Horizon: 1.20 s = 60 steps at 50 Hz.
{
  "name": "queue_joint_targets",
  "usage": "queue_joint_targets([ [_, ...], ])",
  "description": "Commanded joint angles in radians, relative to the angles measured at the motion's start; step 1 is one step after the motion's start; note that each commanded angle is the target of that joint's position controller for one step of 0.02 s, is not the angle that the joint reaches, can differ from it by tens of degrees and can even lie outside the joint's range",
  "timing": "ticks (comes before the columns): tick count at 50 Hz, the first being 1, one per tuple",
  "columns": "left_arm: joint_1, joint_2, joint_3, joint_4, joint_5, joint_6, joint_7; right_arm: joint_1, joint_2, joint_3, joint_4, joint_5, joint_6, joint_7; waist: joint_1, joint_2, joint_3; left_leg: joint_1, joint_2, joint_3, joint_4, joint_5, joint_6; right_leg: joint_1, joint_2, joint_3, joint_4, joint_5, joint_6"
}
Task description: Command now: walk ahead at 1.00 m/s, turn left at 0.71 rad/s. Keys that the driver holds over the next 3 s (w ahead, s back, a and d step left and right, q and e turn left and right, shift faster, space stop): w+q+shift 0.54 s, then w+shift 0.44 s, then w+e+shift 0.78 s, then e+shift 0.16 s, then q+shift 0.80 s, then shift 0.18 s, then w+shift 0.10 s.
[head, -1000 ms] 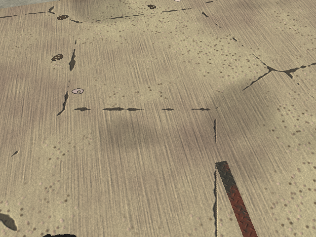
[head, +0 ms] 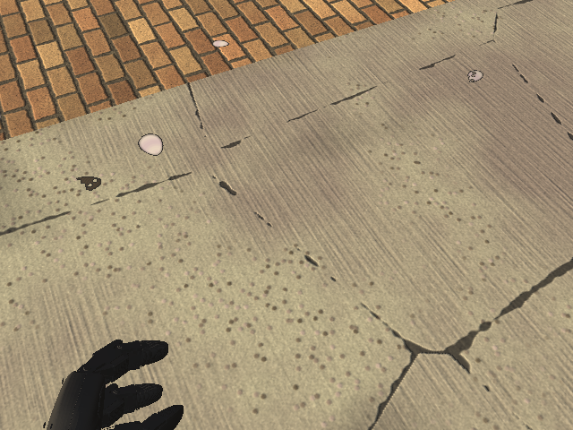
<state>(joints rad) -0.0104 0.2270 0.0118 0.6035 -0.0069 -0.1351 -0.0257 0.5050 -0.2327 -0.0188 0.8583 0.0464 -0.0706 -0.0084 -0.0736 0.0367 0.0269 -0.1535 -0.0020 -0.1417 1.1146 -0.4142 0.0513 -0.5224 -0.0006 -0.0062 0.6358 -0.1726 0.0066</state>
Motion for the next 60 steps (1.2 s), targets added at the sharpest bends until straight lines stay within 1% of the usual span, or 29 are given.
queue_joint_targets([
  [1, 0.37, 0.146, 0.07, 0.079, 0.011, 0.014, 0.014, -0.179, -0.112, -0.024, -0.17, 0.016, -0.025, -0.012, 0.21, -0.093, -0.151, -0.695, 0.106, 0.027, 0.335, 0.088, 0.013, 0.732, -0.347, 0.532, -0.349, -0.254, -0.185],
  [3, 0.273, 0.084, 0.059, 0.107, 0.039, 0.009, 0.015, -0.171, -0.073, -0.033, -0.183, -0.002, 0.005, 0.007, 0.106, -0.121, -0.058, -0.577, 0.171, 0.013, 0.262, 0.12, 0.012, 0.479, -0.3, 0.341, -0.387, -0.093, -0.184],
  [5, 0.204, 0.062, 0.06, 0.127, 0.014, 0.009, 0.01, -0.171, -0.026, -0.029, -0.197, 0.011, 0.047, 0.017, 0.054, -0.14, 0.015, -0.571, 0.208, 0.021, 0.22, 0.072, 0.007, 0.36, -0.299, 0.196, -0.448, -0.044, -0.164],
  [9, 0.146, 0.144, 0.08, 0.132, 0.017, -0.001, 0.023, -0.251, -0.051, -0.026, -0.245, -0.017, 0.056, 0.033, 0.017, -0.084, 0.091, -0.598, 0.217, 0.049, 0.062, 0.329, -0.015, 0.281, -0.258, -0.053, -0.513, 0.119, -0.143],
  [13, 0.219, 0.236, 0.096, 0.147, 0.008, 0.003, 0.032, -0.408, -0.093, -0.029, -0.279, -0.021, 0.039, 0.071, 0.075, 0.008, 0.121, -0.495, 0.147, 0.188, -0.248, 0.549, 0.031, 0.384, -0.213, -0.215, -0.534, 0.221, -0.095],
  [15, 0.24, 0.298, 0.108, 0.148, 0.004, 0.018, 0.031, -0.416, -0.138, -0.046, -0.293, -0.013, 0.035, 0.081, 0.055, -0.04, 0.087, -0.419, 0.071, 0.273, -0.31, 0.496, 0.064, 0.512, -0.226, -0.245, -0.443, 0.66, -0.078],
  [18, 0.22, 0.361, 0.124, 0.123, -0.011, 0.059, 0.033, -0.088, -0.272, -0.113, -0.232, 0.004, 0.057, 0.072, -0.143, -0.152, -0.107, -0.003, -0.059, 0.335, -0.288, 0.26, 0.135, 0.514, -0.257, -0.238, 0.077, 1.234, -0.078],
  [19, 0.193, 0.32, 0.11, 0.118, -0.012, 0.051, 0.033, 0.125, -0.338, -0.151, -0.167, 0.006, 0.07, 0.053, -0.242, -0.078, -0.175, 0.33, -0.055, 0.235, -0.37, 0.295, 0.179, 0.293, -0.193, -0.223, 0.447, 0.955, -0.04],
  [20, 0.228, 0.11, 0.053, 0.082, 0.015, 0.012, 0.023, 0.059, -0.404, -0.155, -0.157, 0.007, 0.08, 0.044, -0.099, 0.358, -0.087, 0.454, 0.059, -0.085, -0.47, 0.386, 0.282, -0.075, 0.069, -0.172, 0.964, -0.331, 0.012],
  [21, 0.342, 0.1, 0.024, 0.001, -0.015, -0.04, 0.01, -0.032, -0.372, -0.119, -0.238, -0.03, 0.04, 0.054, 0.023, 0.374, -0.366, 0.608, 0.256, -0.736, -0.757, -0.185, 0.46, -0.314, 0.097, 0.129, 1.077, -0.393, -0.019],
  [22, 0.177, 0.222, 0.044, -0.012, -0.034, -0.063, 0.008, -0.024, -0.276, -0.11, -0.26, -0.028, 0.018, 0.057, -0.057, 0.143, -0.29, 0.517, 0.259, -0.781, -0.883, -0.317, 0.371, -0.318, 0.03, 0.178, 0.97, -0.273, -0.064],
  [23, 0.106, 0.206, 0.044, -0.042, -0.049, -0.066, 0.014, -0.042, -0.265, -0.105, -0.238, -0.037, -0.006, 0.063, -0.01, 0.0, -0.117, 0.343, 0.247, -0.728, -0.911, -0.246, 0.338, -0.338, 0.011, 0.151, 0.859, -0.222, -0.07],
  [24, 0.099, 0.182, 0.037, -0.02, -0.017, -0.057, 0.027, -0.097, -0.231, -0.093, -0.239, -0.038, -0.023, 0.068, 0.034, -0.137, -0.083, 0.203, 0.211, -0.63, -0.883, -0.136, 0.301, -0.248, -0.041, 0.164, 0.759, -0.179, -0.068],
  [27, 0.167, 0.187, 0.052, -0.002, 0.011, -0.012, 0.024, -0.206, -0.199, -0.079, -0.259, -0.035, -0.026, 0.044, 0.122, -0.08, -0.002, -0.067, 0.109, -0.427, -0.878, 0.057, 0.301, -0.103, -0.076, 0.179, 0.561, -0.148, -0.009],
  [31, -0.026, 0.092, 0.017, -0.058, 0.035, 0.003, 0.018, -0.164, -0.147, -0.06, -0.214, -0.022, -0.017, -0.005, 0.041, -0.053, 0.083, -0.234, 0.016, -0.157, -0.893, 0.279, 0.24, -0.023, -0.075, 0.059, 0.169, 0.187, 0.052],
  [33, -0.091, 0.061, 0.008, -0.08, 0.027, -0.003, 0.004, -0.12, -0.156, -0.063, -0.187, -0.022, -0.014, -0.007, -0.017, -0.014, 0.073, -0.29, 0.012, -0.118, -0.91, 0.233, 0.201, 0.109, -0.04, 0.012, 0.019, 0.394, 0.053],
  [38, -0.138, 0.15, 0.047, -0.112, -0.014, -0.013, -0.005, -0.038, -0.171, -0.072, -0.112, -0.014, -0.006, -0.007, -0.04, 0.046, 0.086, 0.049, 0.127, -0.181, -0.84, 0.366, 0.17, 0.02, -0.037, 0.047, -0.15, 0.326, 0.006],
  [40, 0.018, 0.203, 0.08, -0.084, -0.022, -0.015, 0.001, -0.062, -0.203, -0.082, -0.108, -0.039, 0.01, -0.006, 0.054, 0.085, -0.012, 0.177, 0.146, -0.165, -0.679, 0.831, 0.141, 0.134, 0.006, 0.002, -0.124, 0.19, -0.037],
  [41, 0.188, 0.238, 0.101, -0.054, -0.034, -0.006, 0.013, -0.111, -0.224, -0.083, -0.117, -0.061, 0.017, 0.002, 0.166, 0.103, -0.121, 0.159, 0.121, -0.125, -0.488, 1.037, 0.115, 0.317, 0.014, -0.028, -0.094, 0.146, -0.068],
  [42, 0.461, 0.253, 0.102, -0.005, -0.027, 0.008, 0.024, -0.178, -0.182, -0.065, -0.152, -0.08, 0.016, 0.007, 0.296, 0.082, -0.287, -0.077, 0.093, -0.109, -0.152, 0.914, 0.091, 0.695, -0.095, 0.089, 0.024, 0.031, -0.1],
  [43, 0.527, 0.345, 0.117, 0.046, 0.004, 0.009, 0.005, 0.067, -0.004, -0.019, -0.151, -0.034, -0.006, 0.017, 0.149, -0.436, -0.474, -0.447, -0.102, -0.053, 0.283, 0.056, 0.015, 1.049, -0.343, 0.689, -0.161, -0.417, -0.297],
  [44, 0.557, 0.237, 0.096, 0.059, 0.003, 0.002, -0.008, 0.027, -0.076, -0.013, -0.132, 0.014, -0.014, 0.015, 0.2, -0.442, -0.437, -0.597, -0.073, -0.069, 0.36, -0.032, 0.03, 1.04, -0.367, 0.966, -0.373, -0.711, -0.28],
  [45, 0.478, 0.17, 0.083, 0.061, 0.001, 0.01, 0.001, -0.152, -0.148, -0.03, -0.168, 0.02, -0.02, 0.015, 0.222, -0.275, -0.229, -0.664, -0.017, -0.031, 0.364, 0.022, 0.047, 0.896, -0.34, 0.81, -0.382, -0.624, -0.241],
  [46, 0.442, 0.17, 0.079, 0.069, 0.013, 0.016, 0.001, -0.281, -0.143, -0.023, -0.2, -0.002, -0.031, 0.014, 0.213, -0.07, -0.126, -0.629, 0.012, -0.003, 0.31, 0.067, 0.052, 0.73, -0.29, 0.662, -0.381, -0.419, -0.216],
  [47, 0.412, 0.165, 0.076, 0.08, 0.023, 0.012, -0.007, -0.335, -0.12, -0.021, -0.221, -0.021, -0.04, 0.017, 0.173, -0.017, -0.055, -0.611, 0.036, 0.002, 0.242, 0.089, 0.054, 0.605, -0.252, 0.568, -0.385, -0.291, -0.221],
  [49, 0.358, 0.089, 0.049, 0.096, 0.027, 0.004, -0.018, -0.294, -0.094, -0.024, -0.207, -0.017, -0.03, 0.025, 0.089, -0.084, -0.03, -0.532, 0.09, 0.001, 0.139, 0.132, 0.055, 0.482, -0.188, 0.435, -0.422, -0.193, -0.215],
  [52, 0.386, 0.102, 0.045, 0.12, -0.009, 0.002, -0.016, -0.328, -0.069, -0.013, -0.231, -0.04, -0.028, 0.024, 0.052, -0.068, 0.05, -0.581, 0.124, 0.033, -0.005, 0.143, 0.016, 0.374, -0.177, 0.417, -0.479, -0.113, -0.26],
  [56, 0.45, 0.144, 0.057, 0.139, -0.014, 0.009, 0.02, -0.54, -0.065, 0.002, -0.294, -0.057, -0.06, 0.039, 0.115, -0.057, 0.113, -0.508, 0.084, 0.08, -0.353, 0.465, -0.055, 0.269, -0.125, 0.287, -0.529, 0.055, -0.251],
  [60, 0.549, 0.154, 0.056, 0.177, -0.038, 0.029, 0.029, -0.656, -0.082, -0.009, -0.327, -0.039, -0.08, 0.057, 0.154, -0.089, 0.102, -0.279, 0.007, 0.093, -0.569, 0.608, -0.063, 0.281, -0.139, 0.284, -0.522, 0.084, -0.22],
])
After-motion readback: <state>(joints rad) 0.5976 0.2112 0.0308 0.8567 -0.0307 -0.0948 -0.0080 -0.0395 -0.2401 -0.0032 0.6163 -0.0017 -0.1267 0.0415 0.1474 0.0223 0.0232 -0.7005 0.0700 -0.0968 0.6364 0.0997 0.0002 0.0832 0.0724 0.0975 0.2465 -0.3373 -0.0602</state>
